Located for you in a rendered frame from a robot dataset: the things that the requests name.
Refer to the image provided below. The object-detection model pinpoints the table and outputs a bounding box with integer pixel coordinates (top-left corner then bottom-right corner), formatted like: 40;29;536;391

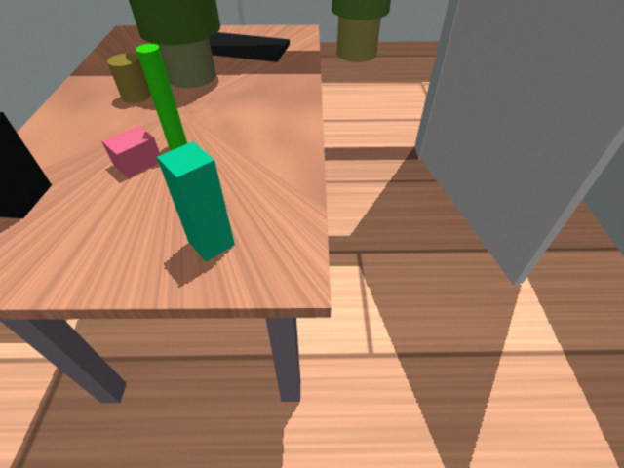
0;25;331;403

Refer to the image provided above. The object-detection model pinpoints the potted plant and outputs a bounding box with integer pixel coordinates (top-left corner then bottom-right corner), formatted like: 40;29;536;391
129;0;220;89
331;0;391;62

